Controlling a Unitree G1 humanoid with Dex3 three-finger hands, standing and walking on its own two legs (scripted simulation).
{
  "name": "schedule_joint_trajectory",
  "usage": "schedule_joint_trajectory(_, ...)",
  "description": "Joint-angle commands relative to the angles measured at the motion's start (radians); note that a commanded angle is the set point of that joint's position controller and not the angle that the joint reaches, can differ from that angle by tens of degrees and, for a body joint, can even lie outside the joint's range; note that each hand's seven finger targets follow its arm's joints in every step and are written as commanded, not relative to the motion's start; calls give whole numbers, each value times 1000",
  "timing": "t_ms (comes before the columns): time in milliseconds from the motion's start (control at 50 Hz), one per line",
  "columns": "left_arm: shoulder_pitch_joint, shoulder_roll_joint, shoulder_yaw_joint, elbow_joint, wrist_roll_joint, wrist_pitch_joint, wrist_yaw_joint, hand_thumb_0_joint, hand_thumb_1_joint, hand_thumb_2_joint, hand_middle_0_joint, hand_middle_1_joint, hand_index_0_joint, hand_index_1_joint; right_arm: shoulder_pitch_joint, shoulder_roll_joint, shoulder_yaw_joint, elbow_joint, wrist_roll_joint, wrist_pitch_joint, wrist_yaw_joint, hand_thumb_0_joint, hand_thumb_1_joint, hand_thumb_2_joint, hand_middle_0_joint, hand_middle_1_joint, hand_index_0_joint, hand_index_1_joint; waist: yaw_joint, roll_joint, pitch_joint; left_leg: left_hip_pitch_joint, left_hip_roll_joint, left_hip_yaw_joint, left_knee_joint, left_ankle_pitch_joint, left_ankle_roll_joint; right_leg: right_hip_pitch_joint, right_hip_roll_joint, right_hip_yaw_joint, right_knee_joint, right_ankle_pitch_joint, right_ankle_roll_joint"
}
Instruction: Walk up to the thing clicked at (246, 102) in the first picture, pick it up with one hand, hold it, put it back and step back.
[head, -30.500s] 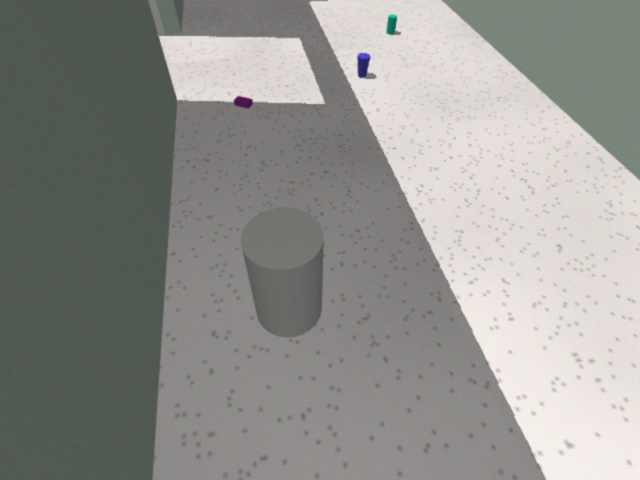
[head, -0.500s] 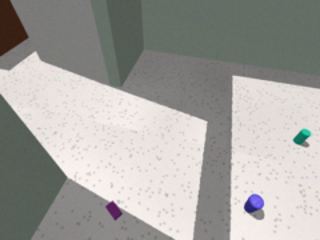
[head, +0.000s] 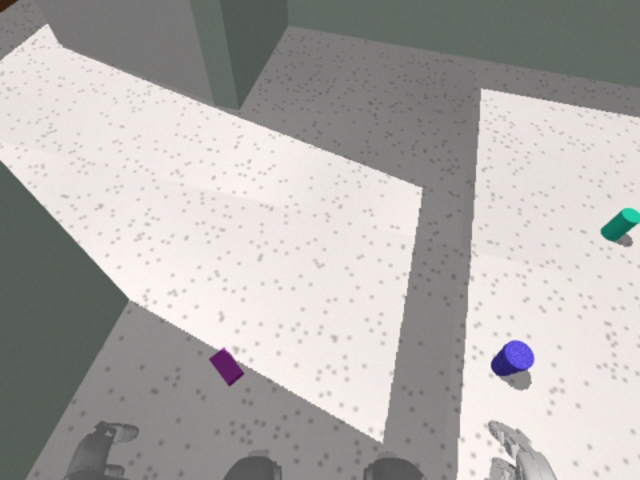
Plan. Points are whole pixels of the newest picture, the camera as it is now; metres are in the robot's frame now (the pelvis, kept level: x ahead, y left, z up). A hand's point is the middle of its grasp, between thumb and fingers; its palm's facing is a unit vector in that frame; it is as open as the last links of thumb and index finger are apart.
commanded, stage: rise first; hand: left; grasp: from above
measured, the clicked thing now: (226, 366) +0.43 +0.26 -0.71
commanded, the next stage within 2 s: none
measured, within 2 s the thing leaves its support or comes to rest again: neither
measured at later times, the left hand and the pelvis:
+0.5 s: hand (136, 464) +0.16 +0.30 -0.26, palm faces -0.28 -0.64 -0.71, open 13.9 cm; pelvis -0.02 -0.01 -0.10, yaw +0 degrees
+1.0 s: hand (172, 402) +0.29 +0.32 -0.44, palm faces -0.25 -0.23 -0.94, open 13.4 cm; pelvis -0.09 -0.01 -0.30, yaw -3 degrees
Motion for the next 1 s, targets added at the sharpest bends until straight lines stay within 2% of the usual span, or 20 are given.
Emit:
schedule_joint_trajectory(0, -2, 204, 70, -253, 61, -15, 48, 0, -589, 992, -118, -1002, -97, -1024, -11, -149, -59, -146, -5, -75, -21, 0, -887, -895, 201, 300, 200, 300, 17, 84, -264, 85, -16, -15, -37, 226, -11, -5, 37, -14, 13, 164, -42)
schedule_joint_trajectory(160, 101, 169, 64, -363, 92, 65, 79, 0, -572, 972, -109, -1029, -97, -1041, -23, -139, -61, -165, -9, -102, -39, 0, -886, -895, 200, 300, 200, 300, 3, 59, -279, 5, -10, -24, 56, 244, -3, -61, 33, -12, 79, 177, -40)
schedule_joint_trajectory(180, 111, 155, 47, -357, 96, 73, 79, 0, -556, 963, -99, -1037, -93, -1042, -27, -135, -60, -164, -10, -105, -41, 0, -881, -892, 200, 300, 200, 300, 0, 54, -275, -4, -9, -27, 67, 247, -2, -73, 32, -13, 90, 173, -41)
schedule_joint_trajectory(240, 50, 176, 59, -344, 126, 79, 92, 0, -529, 943, -102, -1037, -101, -1037, -30, -134, -57, -167, -15, -116, -48, 0, -876, -891, 200, 300, 200, 300, -11, 53, -272, -68, -7, -30, 117, 229, 0, -134, 32, -13, 139, 159, -43)
schedule_joint_trajectory(280, 9, 176, 46, -303, 164, 72, 103, 0, -506, 942, -94, -1024, -92, -1025, -36, -131, -53, -160, -18, -125, -51, 0, -853, -885, 200, 300, 200, 300, -18, 43, -275, -130, -13, -21, 181, 203, 7, -188, 30, -9, 183, 153, -42)
schedule_joint_trajectory(340, -96, 216, 68, -236, 227, 47, 135, 0, -507, 930, -110, -1019, -106, -1022, -58, -139, -52, -145, -25, -142, -48, 0, -865, -889, 200, 300, 200, 300, -7, 63, -295, -250, -17, -18, 276, 161, 1, -312, 26, -7, 296, 110, -46)
schedule_joint_trajectory(400, -125, 224, 68, -182, 300, 18, 176, 0, -477, 907, -135, -998, -131, -1002, -70, -155, -57, -131, -23, -147, -41, 0, -860, -889, 200, 300, 200, 300, 8, 77, -382, -327, -25, -22, 364, 163, -5, -421, 29, -9, 406, 95, -50)
schedule_joint_trajectory(420, -137, 203, 49, -178, 325, 13, 191, 0, -495, 928, -137, -987, -125, -999, -69, -156, -62, -126, -22, -147, -38, 0, -863, -890, 200, 300, 200, 300, 8, 80, -416, -343, -28, -23, 389, 157, -6, -445, 29, -10, 434, 95, -50)
schedule_joint_trajectory(440, -156, 225, 57, -183, 343, 11, 212, 0, -519, 941, -140, -988, -124, -1005, -79, -166, -64, -120, -20, -144, -35, 0, -872, -894, 200, 300, 200, 300, 16, 93, -451, -357, -25, -28, 410, 180, -9, -477, 31, -11, 471, 105, -53)
schedule_joint_trajectory(480, -231, 218, 31, -166, 387, 17, 257, 0, -533, 957, -125, -1019, -112, -1033, -74, -171, -70, -101, -19, -134, -29, 0, -878, -895, 200, 300, 200, 300, 4, 98, -517, -386, -23, -29, 474, 202, -7, -541, 31, -10, 525, 124, -54)
schedule_joint_trajectory(520, -314, 256, 48, -93, 443, 25, 320, 0, -554, 983, -106, -1033, -93, -1047, -85, -180, -68, -71, -21, -123, -24, 0, -885, -897, 200, 300, 200, 300, -2, 87, -541, -482, -24, -31, 547, 212, -7, -612, 34, -13, 597, 137, -55)
schedule_joint_trajectory(560, -391, 301, 70, -52, 486, 28, 375, 0, -589, 1000, -109, -1049, -96, -1062, -87, -186, -67, -46, -27, -117, -21, 0, -915, -904, 200, 299, 200, 299, 13, 94, -586, -541, -24, -34, 601, 196, -10, -678, 36, -18, 655, 118, -56)
schedule_joint_trajectory(580, -411, 325, 86, -21, 498, 32, 397, 0, -576, 988, -114, -1054, -104, -1064, -82, -186, -65, -35, -31, -114, -20, 0, -917, -905, 200, 299, 200, 299, 24, 86, -616, -565, -24, -23, 635, 194, -5, -681, 36, -14, 667, 127, -51)
schedule_joint_trajectory(620, -488, 333, 78, 17, 526, 44, 436, 0, -561, 973, -112, -1092, -116, -1088, -83, -190, -62, -11, -42, -110, -16, 0, -922, -906, 200, 300, 200, 299, 16, 72, -670, -621, -22, -17, 691, 176, -3, -699, 38, -16, 703, 132, -49)
schedule_joint_trajectory(660, -626, 381, 77, 30, 553, 55, 468, 0, -561, 972, -117, -1110, -124, -1103, -77, -187, -58, 10, -50, -108, -14, 0, -929, -908, 200, 300, 200, 299, 7, 80, -736, -663, -19, -5, 749, 146, 2, -713, 36, -9, 735, 131, -43)
schedule_joint_trajectory(700, -715, 378, 57, 99, 572, 67, 490, 0, -534, 949, -125, -1128, -143, -1110, -76, -178, -55, 35, -63, -108, -11, 0, -931, -909, 200, 300, 200, 300, -8, 65, -755, -723, -15, 1, 802, 98, 4, -741, 34, -8, 766, 101, -39)
schedule_joint_trajectory(740, -809, 426, 75, 150, 585, 79, 516, 0, -502, 923, -128, -1141, -157, -1111, -75, -172, -50, 53, -78, -107, -8, 0, -929, -907, 200, 300, 200, 300, -12, 49, -775, -786, -10, 10, 852, 40, 10, -742, 33, 1, 778, 55, -33)
schedule_joint_trajectory(820, -889, 457, 79, 291, 594, 102, 539, 0, -458, 922, -133, -1093, -158, -1067, -89, -162, -42, 80, -103, -115, 8, 0, -898, -898, 201, 299, 201, 299, -12, 49, -753, -891, -13, 3, 894, -85, 13, -845, 38, -3, 814, -120, -38)
schedule_joint_trajectory(880, -945, 481, 82, 350, 599, 111, 538, 0, -449, 914, -145, -1080, -169, -1054, -96, -153, -39, 91, -115, -121, 31, 0, -902, -899, 201, 299, 201, 299, -15, 72, -733, -943, -16, 3, 933, -133, 16, -904, 43, -7, 842, -197, -42)
schedule_joint_trajectory(980, -1078, 522, 92, 413, 607, 104, 542, 0, -416, 906, -158, -1035, -181, -1010, -75, -168, -28, 125, -124, -139, 62, 0, -889, -895, 201, 299, 201, 299, -72, 107, -688, -1012, -16, -10, 995, -197, 22, -1032, 47, -31, 912, -257, -46)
